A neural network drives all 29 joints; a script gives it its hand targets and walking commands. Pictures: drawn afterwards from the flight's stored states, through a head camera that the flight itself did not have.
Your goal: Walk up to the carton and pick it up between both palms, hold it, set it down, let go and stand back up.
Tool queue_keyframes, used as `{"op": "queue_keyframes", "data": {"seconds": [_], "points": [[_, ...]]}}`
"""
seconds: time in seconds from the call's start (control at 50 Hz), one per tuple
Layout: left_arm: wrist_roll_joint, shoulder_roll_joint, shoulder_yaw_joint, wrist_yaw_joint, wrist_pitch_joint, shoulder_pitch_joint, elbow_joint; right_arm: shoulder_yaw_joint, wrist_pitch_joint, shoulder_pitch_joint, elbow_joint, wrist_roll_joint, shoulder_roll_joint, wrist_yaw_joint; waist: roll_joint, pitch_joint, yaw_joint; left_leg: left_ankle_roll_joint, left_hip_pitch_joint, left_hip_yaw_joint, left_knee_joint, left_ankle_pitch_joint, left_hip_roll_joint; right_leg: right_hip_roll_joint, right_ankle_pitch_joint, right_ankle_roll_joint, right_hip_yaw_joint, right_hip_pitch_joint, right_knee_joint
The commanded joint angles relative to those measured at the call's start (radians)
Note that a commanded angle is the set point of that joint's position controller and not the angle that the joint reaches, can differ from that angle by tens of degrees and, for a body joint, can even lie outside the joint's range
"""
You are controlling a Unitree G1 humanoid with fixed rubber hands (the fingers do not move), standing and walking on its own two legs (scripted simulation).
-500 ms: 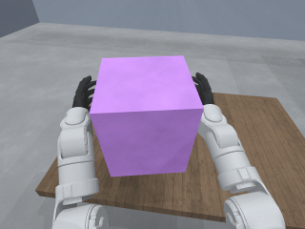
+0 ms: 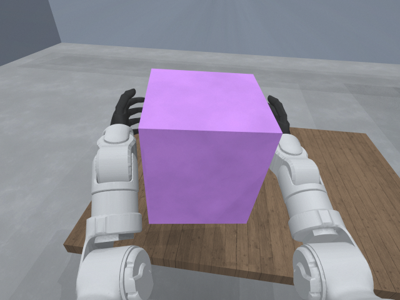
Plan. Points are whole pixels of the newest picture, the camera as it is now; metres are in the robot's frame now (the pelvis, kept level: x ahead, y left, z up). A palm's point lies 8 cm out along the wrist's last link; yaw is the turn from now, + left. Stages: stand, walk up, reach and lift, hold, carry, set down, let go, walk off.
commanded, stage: hold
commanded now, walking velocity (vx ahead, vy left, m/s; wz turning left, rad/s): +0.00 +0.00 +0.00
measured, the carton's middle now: (200, 149) +0.39 -0.02 +0.18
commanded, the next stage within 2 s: none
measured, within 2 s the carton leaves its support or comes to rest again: neither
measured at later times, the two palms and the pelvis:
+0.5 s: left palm (106, 132) +0.36 +0.15 +0.24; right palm (267, 124) +0.38 -0.15 +0.24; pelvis +0.02 -0.02 +0.00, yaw +3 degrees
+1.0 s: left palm (119, 127) +0.38 +0.13 +0.24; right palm (272, 128) +0.39 -0.17 +0.22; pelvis +0.00 -0.02 +0.00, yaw +1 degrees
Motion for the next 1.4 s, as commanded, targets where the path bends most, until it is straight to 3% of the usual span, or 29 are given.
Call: {"op": "queue_keyframes", "data": {"seconds": [0.0,0.08,0.14,0.22,0.26,0.34,0.38,0.4,0.48,0.52,0.54,0.56,0.7,0.8,0.88,0.92,1.0,1.04,1.06,1.08,1.1,1.16,1.2,1.28,1.3,1.32,1.34,1.36,1.38], "points": [[-0.115,-0.485,-0.331,-0.134,-0.029,-0.575,0.016,0.338,-0.062,-0.812,-0.236,0.079,0.566,0.128,-0.002,-0.31,0.037,0.0,-0.309,0.065,-0.177,0.067,0.001,0.101,-0.084,-0.023,-0.07,0.36,0.013],[-0.166,-0.491,-0.412,-0.133,-0.046,-0.58,-0.111,0.445,-0.068,-0.824,-0.35,0.146,0.611,0.085,-0.008,-0.455,0.015,-0.039,-0.161,0.066,-0.068,0.367,-0.032,0.104,0.147,-0.019,-0.053,0.385,0.015],[-0.162,-0.467,-0.414,-0.156,-0.023,-0.512,-0.119,0.486,-0.034,-0.77,-0.391,0.158,0.633,0.045,-0.047,-0.412,0.0,-0.035,-0.161,0.062,-0.06,0.377,-0.049,0.094,0.277,0.005,-0.046,0.434,0.019],[-0.174,-0.425,-0.429,-0.179,-0.002,-0.507,-0.21,0.543,0.002,-0.749,-0.48,0.206,0.645,-0.002,-0.035,-0.451,-0.009,-0.041,-0.18,0.059,-0.061,0.371,-0.06,0.076,0.409,0.015,-0.03,0.491,0.045],[-0.166,-0.413,-0.431,-0.19,0.013,-0.485,-0.238,0.549,0.026,-0.708,-0.488,0.207,0.646,-0.019,-0.02,-0.421,-0.008,-0.037,-0.195,0.056,-0.072,0.347,-0.059,0.072,0.416,0.024,-0.027,0.509,0.044],[-0.205,-0.44,-0.524,-0.194,0.026,-0.507,-0.364,0.556,0.043,-0.661,-0.554,0.233,0.624,-0.035,0.052,-0.433,-0.052,-0.075,-0.171,0.047,-0.055,0.429,-0.054,0.078,0.446,0.026,-0.036,0.496,0.049],[-0.202,-0.436,-0.529,-0.194,0.041,-0.504,-0.355,0.558,0.058,-0.677,-0.563,0.238,0.61,-0.039,0.055,-0.414,-0.042,-0.078,-0.184,0.043,-0.057,0.395,-0.053,0.076,0.4,0.026,-0.038,0.49,0.042],[-0.212,-0.435,-0.54,-0.194,0.041,-0.502,-0.372,0.546,0.059,-0.671,-0.565,0.239,0.609,-0.039,0.063,-0.405,-0.054,-0.082,-0.179,0.044,-0.055,0.409,-0.051,0.078,0.401,0.022,-0.044,0.467,0.042],[-0.166,-0.438,-0.502,-0.205,0.079,-0.471,-0.295,0.486,0.082,-0.635,-0.49,0.203,0.566,-0.023,0.08,-0.272,-0.049,-0.083,-0.214,0.044,-0.09,0.29,-0.033,0.088,0.168,0.009,-0.056,0.388,0.008],[-0.15,-0.442,-0.485,-0.214,0.091,-0.467,-0.282,0.464,0.089,-0.621,-0.453,0.188,0.551,-0.012,0.084,-0.243,-0.041,-0.082,-0.22,0.055,-0.109,0.263,-0.029,0.09,0.114,0.003,-0.051,0.373,0.001],[-0.165,-0.456,-0.501,-0.213,0.089,-0.485,-0.298,0.469,0.084,-0.63,-0.472,0.185,0.556,-0.007,0.091,-0.252,-0.054,-0.089,-0.231,0.055,-0.113,0.255,-0.026,0.098,0.101,-0.004,-0.058,0.377,0.009],[-0.152,-0.462,-0.484,-0.21,0.09,-0.501,-0.27,0.444,0.088,-0.641,-0.418,0.177,0.545,0.005,0.097,-0.211,-0.049,-0.082,-0.241,0.055,-0.131,0.226,-0.018,0.104,0.051,-0.01,-0.064,0.353,0.008],[-0.147,-0.489,-0.44,-0.196,0.051,-0.581,-0.115,0.359,0.026,-0.798,-0.383,0.112,0.544,0.063,0.081,-0.202,-0.015,-0.034,-0.389,0.053,-0.201,-0.013,0.016,0.106,-0.117,-0.022,-0.08,0.366,0.026],[-0.132,-0.47,-0.387,-0.163,0.007,-0.624,-0.009,0.354,-0.008,-0.853,-0.316,0.087,0.572,0.094,0.058,-0.275,0.021,-0.006,-0.401,0.058,-0.2,-0.058,0.013,0.096,-0.143,-0.021,-0.075,0.358,0.03],[-0.144,-0.476,-0.371,-0.163,-0.012,-0.626,-0.028,0.388,-0.021,-0.866,-0.333,0.109,0.622,0.091,0.023,-0.374,0.032,-0.004,-0.344,0.073,-0.164,0.066,-0.009,0.101,-0.052,-0.017,-0.061,0.384,0.025],[-0.151,-0.467,-0.376,-0.162,-0.019,-0.628,-0.037,0.411,-0.014,-0.868,-0.316,0.116,0.633,0.077,0.002,-0.393,0.016,-0.007,-0.307,0.078,-0.14,0.105,-0.026,0.091,-0.021,-0.015,-0.053,0.399,0.018],[-0.198,-0.467,-0.432,-0.163,-0.037,-0.623,-0.116,0.468,-0.01,-0.811,-0.364,0.154,0.671,0.04,-0.005,-0.499,-0.011,-0.029,-0.227,0.068,-0.08,0.271,-0.046,0.081,0.175,-0.001,-0.043,0.421,0.024],[-0.182,-0.452,-0.42,-0.181,-0.023,-0.56,-0.132,0.473,0.005,-0.754,-0.372,0.153,0.667,0.017,-0.013,-0.477,-0.021,-0.031,-0.235,0.066,-0.076,0.284,-0.056,0.072,0.264,0.01,-0.034,0.471,0.03],[-0.178,-0.439,-0.418,-0.187,-0.022,-0.556,-0.15,0.499,0.005,-0.78,-0.425,0.171,0.672,0.009,-0.025,-0.477,-0.011,-0.035,-0.232,0.061,-0.062,0.291,-0.055,0.07,0.289,0.017,-0.031,0.473,0.046],[-0.188,-0.445,-0.431,-0.193,-0.012,-0.542,-0.157,0.509,0.017,-0.746,-0.42,0.176,0.67,-0.003,-0.023,-0.476,-0.036,-0.033,-0.225,0.054,-0.068,0.3,-0.058,0.067,0.321,0.019,-0.031,0.484,0.044],[-0.187,-0.444,-0.437,-0.194,-0.008,-0.529,-0.201,0.532,0.018,-0.737,-0.457,0.196,0.68,-0.009,0.0,-0.487,-0.021,-0.043,-0.217,0.053,-0.058,0.338,-0.059,0.065,0.367,0.023,-0.028,0.501,0.053],[-0.175,-0.421,-0.44,-0.207,0.018,-0.466,-0.242,0.546,0.047,-0.699,-0.499,0.225,0.641,-0.03,0.011,-0.443,-0.029,-0.06,-0.218,0.05,-0.056,0.363,-0.063,0.065,0.443,0.027,-0.026,0.53,0.061],[-0.188,-0.411,-0.459,-0.213,0.026,-0.489,-0.28,0.573,0.051,-0.715,-0.548,0.243,0.651,-0.041,0.011,-0.441,-0.022,-0.057,-0.219,0.051,-0.057,0.352,-0.063,0.068,0.44,0.034,-0.028,0.528,0.06],[-0.2,-0.422,-0.516,-0.217,0.049,-0.475,-0.344,0.582,0.07,-0.668,-0.59,0.249,0.63,-0.05,0.035,-0.376,-0.044,-0.076,-0.197,0.045,-0.06,0.383,-0.055,0.078,0.428,0.033,-0.034,0.489,0.049],[-0.189,-0.432,-0.511,-0.213,0.053,-0.458,-0.354,0.566,0.077,-0.657,-0.583,0.247,0.613,-0.048,0.049,-0.355,-0.034,-0.078,-0.193,0.044,-0.061,0.388,-0.048,0.08,0.391,0.029,-0.039,0.462,0.046],[-0.185,-0.429,-0.513,-0.219,0.061,-0.477,-0.339,0.538,0.087,-0.623,-0.532,0.234,0.597,-0.046,0.052,-0.303,-0.049,-0.078,-0.2,0.048,-0.073,0.366,-0.047,0.085,0.329,0.029,-0.039,0.439,0.032],[-0.193,-0.428,-0.526,-0.216,0.062,-0.472,-0.373,0.561,0.082,-0.633,-0.576,0.244,0.605,-0.04,0.057,-0.339,-0.039,-0.083,-0.189,0.045,-0.066,0.377,-0.044,0.09,0.317,0.024,-0.045,0.435,0.034],[-0.205,-0.452,-0.555,-0.21,0.062,-0.504,-0.377,0.533,0.084,-0.62,-0.538,0.235,0.592,-0.036,0.072,-0.327,-0.064,-0.086,-0.181,0.046,-0.076,0.373,-0.038,0.092,0.27,0.018,-0.046,0.401,0.027],[-0.202,-0.448,-0.551,-0.207,0.065,-0.517,-0.355,0.529,0.089,-0.63,-0.523,0.229,0.594,-0.027,0.078,-0.296,-0.058,-0.086,-0.188,0.048,-0.086,0.344,-0.038,0.097,0.213,0.016,-0.049,0.377,0.013]]}}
